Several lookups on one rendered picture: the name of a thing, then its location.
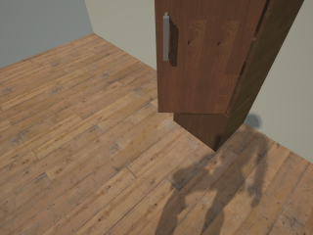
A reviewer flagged handle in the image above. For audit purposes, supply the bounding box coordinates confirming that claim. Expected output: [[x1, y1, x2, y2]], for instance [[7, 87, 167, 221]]
[[162, 12, 169, 61]]

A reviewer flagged cupboard door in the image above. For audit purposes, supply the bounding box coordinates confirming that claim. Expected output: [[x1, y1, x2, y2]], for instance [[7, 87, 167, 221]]
[[155, 0, 266, 115]]

